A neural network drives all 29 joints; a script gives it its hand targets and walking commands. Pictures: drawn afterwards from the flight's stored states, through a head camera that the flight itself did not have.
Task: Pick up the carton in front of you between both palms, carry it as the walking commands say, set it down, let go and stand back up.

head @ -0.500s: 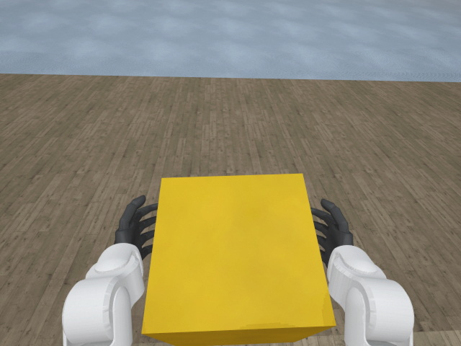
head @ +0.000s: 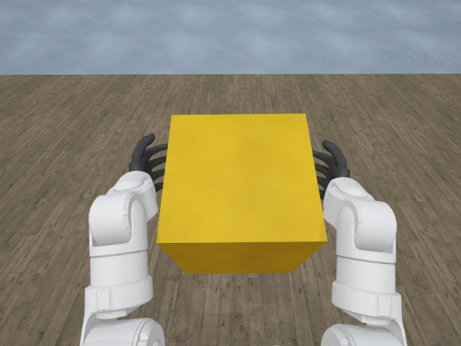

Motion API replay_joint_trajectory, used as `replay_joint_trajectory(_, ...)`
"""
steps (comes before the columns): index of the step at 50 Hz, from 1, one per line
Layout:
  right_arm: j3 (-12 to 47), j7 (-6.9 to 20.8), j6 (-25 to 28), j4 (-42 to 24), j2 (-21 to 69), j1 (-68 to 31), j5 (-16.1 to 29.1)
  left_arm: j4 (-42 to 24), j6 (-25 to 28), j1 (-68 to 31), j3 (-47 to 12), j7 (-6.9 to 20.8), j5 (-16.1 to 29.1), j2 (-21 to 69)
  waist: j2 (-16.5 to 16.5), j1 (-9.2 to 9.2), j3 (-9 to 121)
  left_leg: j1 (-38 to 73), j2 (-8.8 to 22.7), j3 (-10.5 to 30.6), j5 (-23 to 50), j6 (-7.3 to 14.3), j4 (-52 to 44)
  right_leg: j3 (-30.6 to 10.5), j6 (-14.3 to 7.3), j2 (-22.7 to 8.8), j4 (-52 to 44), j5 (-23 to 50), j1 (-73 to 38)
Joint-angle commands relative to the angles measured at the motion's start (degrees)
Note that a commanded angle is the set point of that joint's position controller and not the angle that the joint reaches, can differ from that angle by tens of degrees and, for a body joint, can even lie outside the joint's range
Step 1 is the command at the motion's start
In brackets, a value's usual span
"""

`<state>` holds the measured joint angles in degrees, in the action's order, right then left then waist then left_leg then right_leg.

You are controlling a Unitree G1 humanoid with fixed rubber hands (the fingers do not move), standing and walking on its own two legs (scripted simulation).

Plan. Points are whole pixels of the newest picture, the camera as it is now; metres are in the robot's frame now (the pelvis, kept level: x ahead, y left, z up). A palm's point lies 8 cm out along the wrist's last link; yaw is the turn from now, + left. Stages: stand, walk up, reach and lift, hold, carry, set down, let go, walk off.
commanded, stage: carry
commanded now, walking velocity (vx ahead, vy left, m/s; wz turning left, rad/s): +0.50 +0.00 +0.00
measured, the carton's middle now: (238, 203) +0.35 +0.00 +0.05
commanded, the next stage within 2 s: none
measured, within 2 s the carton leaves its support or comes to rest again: neither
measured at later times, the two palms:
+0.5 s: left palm (190, 86) +0.71 +0.12 +0.07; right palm (309, 89) +0.68 -0.18 +0.07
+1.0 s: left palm (204, 49) +1.03 +0.11 +0.01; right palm (291, 48) +1.02 -0.19 +0.01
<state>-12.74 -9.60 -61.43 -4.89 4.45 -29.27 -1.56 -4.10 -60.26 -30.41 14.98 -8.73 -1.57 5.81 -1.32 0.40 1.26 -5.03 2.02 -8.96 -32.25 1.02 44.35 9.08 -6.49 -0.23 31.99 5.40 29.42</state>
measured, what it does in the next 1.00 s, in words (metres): goes down: left foot 0.06 m lower, then right foot 0.06 m lower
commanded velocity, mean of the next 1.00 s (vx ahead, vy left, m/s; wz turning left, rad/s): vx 0.50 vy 0.00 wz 0.00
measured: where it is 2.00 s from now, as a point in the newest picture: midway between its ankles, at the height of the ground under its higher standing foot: (239, 173)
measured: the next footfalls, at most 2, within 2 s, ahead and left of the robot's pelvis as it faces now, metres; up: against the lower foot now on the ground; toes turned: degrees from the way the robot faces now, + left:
left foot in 0.44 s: +0.48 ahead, +0.00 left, -0.06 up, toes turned +1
right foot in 0.96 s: +0.82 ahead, -0.07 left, -0.12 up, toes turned -4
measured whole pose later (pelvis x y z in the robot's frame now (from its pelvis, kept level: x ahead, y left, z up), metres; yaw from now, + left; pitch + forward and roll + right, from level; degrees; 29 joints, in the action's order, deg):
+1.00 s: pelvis +0.71 -0.03 -0.11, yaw +0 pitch +4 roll +0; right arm -10.9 -8.6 -56.4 -6.7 3.9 -21.1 0.8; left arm -7.3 -56.2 -21.6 11.3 -9.3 -3.6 8.1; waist -0.1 -0.6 5.2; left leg -11.5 -5.1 -6.1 -24.1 3.6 63.4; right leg 9.1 -8.6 5.0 28.0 3.1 25.2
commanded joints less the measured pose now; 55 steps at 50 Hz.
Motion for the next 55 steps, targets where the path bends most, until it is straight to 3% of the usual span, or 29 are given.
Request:
replay_joint_trajectory(1,34.94,0.15,0.45,-7.28,43.9,-30.75,11.43,-2.83,-0.54,-23.28,-32.69,0.94,10.43,40.6,19.62,4.0,28.45,-35.61,-5.26,8.81,0.97,1.99,39.06,-37.33,-9.48,-18.86,-6.59,6.07,-48.26)
replay_joint_trajectory(3,35.65,0.97,1.49,-8.41,47.91,-32.46,11.79,-5.75,0.16,-25.18,-35.96,2.74,12.81,45.99,8.07,4.02,24.43,-36.13,-2.39,10.3,7.11,2.54,33.77,-28.94,-6.17,-16.13,-6.4,13.79,-41.13)
replay_joint_trajectory(4,36.58,1.37,2.44,-10.41,49.44,-32.24,11.79,-8.94,1.0,-27.33,-38.79,3.6,14.8,48.95,6.07,3.2,25.85,-35.41,-0.82,10.68,9.52,2.19,29.12,-25.24,-4.87,-15.47,-5.91,16.5,-40.63)
replay_joint_trajectory(10,39.32,1.97,5.27,-11.67,47.57,-20.13,8.73,-14.17,3.36,-20.85,-44.42,5.36,16.27,47.21,8.28,3.25,26.1,-38.36,-1.42,6.25,18.39,1.55,12.6,-17.36,-1.95,-12.36,-3.97,34.78,-44.02)
replay_joint_trajectory(14,39.26,2.06,4.86,-12.43,43.21,-16.32,7.37,-13.7,3.04,-16.4,-44.8,5.13,15.23,42.88,6.2,4.84,20.76,-32.97,-5.75,-0.56,34.64,1.53,-8.68,-9.82,-0.33,-4.44,-3.05,29.63,-40.34)
replay_joint_trajectory(16,38.75,1.99,4.2,-12.93,40.58,-17.41,7.31,-12.96,2.79,-16.6,-43.94,4.39,14.61,40.41,6.89,4.97,18.11,-24.32,-7.08,-2.84,43.28,2.39,-17.85,-7.15,-0.27,-3.35,-1.68,24.26,-35.56)
replay_joint_trajectory(19,36.25,1.45,2.89,-11.27,36.22,-17.06,6.97,-9.32,1.86,-15.55,-40.85,2.76,12.3,37.25,7.42,0.98,18.03,-8.77,-6.84,-1.43,50.33,4.52,-22.59,-5.69,0.75,-3.89,10.0,20.59,-28.01)
replay_joint_trajectory(20,34.87,1.06,2.44,-9.52,34.72,-15.86,6.22,-7.9,1.31,-15.55,-39.65,2.22,11.34,36.05,5.54,-2.12,19.57,-2.4,-5.64,-0.91,51.76,4.67,-24.29,-4.01,1.92,-2.89,18.23,16.85,-26.4)
replay_joint_trajectory(21,33.33,0.7,1.97,-8.17,33.06,-15.42,5.58,-6.72,0.68,-16.09,-38.29,1.54,10.55,34.88,1.93,-5.14,20.8,4.8,-0.04,2.23,55.61,5.87,-22.04,-2.95,3.05,-1.42,29.27,6.25,-20.88)
replay_joint_trajectory(22,31.87,0.19,1.53,-6.72,30.87,-15.49,5.59,-5.75,-0.03,-17.06,-36.56,0.76,9.56,33.95,-6.68,-4.63,21.7,15.02,9.59,13.79,74.92,8.92,-12.92,-3.4,3.65,2.46,41.43,-24.69,-6.23)
replay_joint_trajectory(23,30.27,-0.68,0.98,-5.07,28.48,-16.05,5.49,-3.1,-1.12,-16.51,-34.67,-0.05,8.75,33.29,-13.97,-4.34,21.7,21.75,15.97,28.5,86.58,12.78,-10.27,-4.7,4.16,6.77,51.78,-44.15,7.45)
replay_joint_trajectory(24,31.51,-0.93,0.66,-5.1,30.65,-17.55,7.26,-2.92,-1.28,-13.97,-33.37,-0.8,8.12,32.92,-12.86,-5.1,25.45,25.34,20.33,40.13,61.79,19.98,-13.52,-10.34,4.28,5.42,57.83,-42.11,16.27)
replay_joint_trajectory(25,32.98,-0.26,0.82,-4.03,35.28,-20.16,10.17,-3.24,-1.16,-16.04,-32.58,-1.26,7.84,34.35,-7.38,-4.74,23.91,20.78,18.47,41.54,42.92,20.32,-18.07,-13.02,2.21,2.14,55.76,-37.99,17.49)
replay_joint_trajectory(27,35.26,1.48,1.54,-4.16,43.36,-25.9,13.43,-3.44,-0.08,-20.57,-31.94,-1.08,7.11,38.95,3.04,-3.66,18.69,5.76,13.97,34.76,35.99,15.03,-22.84,-12.85,2.07,-0.41,45.09,-32.31,11.73)
replay_joint_trajectory(30,41.47,4.22,4.15,-7.32,51.68,-33.75,18.29,-3.66,2.68,-20.09,-32.55,0.33,5.46,44.46,2.09,-2.18,19.98,-0.51,12.93,28.11,39.13,12.02,-23.19,-11.17,3.17,-2.18,35.98,-26.51,7.37)
replay_joint_trajectory(34,40.9,4.98,5.91,-4.34,51.05,-26.76,15.87,-3.81,4.63,-17.94,-36.8,1.52,5.6,45.96,-2.21,-3.85,20.91,7.68,9.7,19.51,62.97,8.74,-18.89,-8.22,3.89,-2.02,26.1,-14.85,13.46)
replay_joint_trajectory(37,40.24,4.8,6.57,-5.12,49.51,-22.86,14.17,-5.53,5.34,-17.16,-38.95,1.74,6.62,46.1,-2.8,-4.98,19.37,9.41,4.96,13.72,66.47,5.38,-18.15,-4.28,3.91,0.35,15.2,-6.28,12.5)
replay_joint_trajectory(41,38.97,3.93,6.79,-5.99,45.47,-18.5,12.19,-7.25,5.32,-16.23,-40.39,1.2,7.59,43.63,-3.03,-7.03,17.41,12.29,1.15,9.8,65.7,3.64,-15.45,0.72,3.04,4.23,-0.46,4.39,7.26)
replay_joint_trajectory(43,38.36,3.26,6.58,-5.85,43.14,-17.54,11.7,-7.46,4.91,-15.76,-39.98,0.69,7.49,41.3,-4.05,-5.98,17.48,10.56,1.03,9.12,67.68,3.77,-10.57,2.04,1.82,6.29,-5.73,7.95,-0.1)
replay_joint_trajectory(45,37.95,2.53,6.04,-5.64,41.2,-17.12,11.54,-7.31,4.34,-15.17,-38.35,-0.04,6.83,38.65,-5.14,-2.97,19.09,8.57,1.64,7.75,69.2,3.06,-1.23,1.78,0.77,6.47,-8.87,8.57,-8.57)
replay_joint_trajectory(46,37.62,2.17,5.68,-5.39,40.28,-17.57,11.48,-7.31,3.98,-15.07,-37.43,-0.39,6.47,37.65,-4.32,0.02,20.66,5.43,1.3,5.55,65.29,1.92,7.8,0.73,0.23,4.35,-12.79,11.29,-15.97)
replay_joint_trajectory(47,36.87,1.8,5.32,-5.29,38.83,-19.28,11.43,-6.98,3.53,-13.82,-36.1,-0.74,6.11,36.33,-1.92,4.66,22.5,-4.16,0.05,4.07,54.27,0.51,20.73,-3.71,-1.25,-0.84,-11.67,14.06,-27.87)
replay_joint_trajectory(48,35.83,1.35,4.82,-5.62,37.81,-20.88,11.47,-5.37,3.1,-12.65,-34.67,-1.14,5.79,34.28,8.68,4.88,24.15,-23.27,-4.96,5.17,14.1,0.43,34.72,-19.06,-6.33,-13.18,0.49,38.74,-42.09)
replay_joint_trajectory(49,33.32,0.68,3.72,-2.57,33.94,-19.04,10.38,-0.95,2.21,-10.69,-32.96,-1.99,4.51,30.63,13.97,4.82,24.64,-36.63,-8.31,9.27,-4.15,0.13,43.54,-35.86,-12.25,-21.22,2.6,49.15,-49.03)
replay_joint_trajectory(50,32.67,0.04,3.66,-3.9,34.64,-18.41,10.4,-2.23,2.0,-12.6,-33.7,-2.22,5.91,31.32,12.18,5.1,28.89,-43.7,-7.49,13.19,-3.18,0.09,50.38,-40.92,-19.1,-23.69,0.33,28.58,-52.09)
replay_joint_trajectory(51,31.05,-0.42,3.48,-4.97,34.79,-18.92,9.45,-2.86,2.08,-14.52,-35.78,-1.78,8.83,35.22,4.92,5.44,27.72,-43.1,-3.35,13.7,-0.24,2.11,46.46,-40.56,-18.69,-22.53,-2.96,8.02,-44.8)
replay_joint_trajectory(52,30.49,-0.55,3.54,-5.15,36.63,-20.22,8.92,-5.73,2.32,-18.52,-37.76,-0.9,11.52,39.1,0.04,3.93,23.4,-40.0,-2.36,13.02,2.38,2.46,39.5,-37.03,-14.95,-18.37,-6.7,2.14,-35.86)
replay_joint_trajectory(53,29.52,-0.41,3.78,-4.3,38.7,-20.48,7.74,-6.75,2.52,-22.68,-39.42,0.17,13.65,41.87,-1.94,2.2,20.23,-37.07,-1.98,12.46,3.64,2.6,33.44,-32.88,-12.2,-16.3,-7.82,-0.1,-29.16)
replay_joint_trajectory(55,29.54,0.25,4.69,-3.79,41.97,-21.26,6.37,-7.99,3.71,-27.96,-42.56,1.85,16.63,46.63,0.48,1.19,18.27,-31.87,-0.49,11.24,6.22,2.33,25.06,-29.13,-9.6,-14.86,-9.8,-3.12,-20.64)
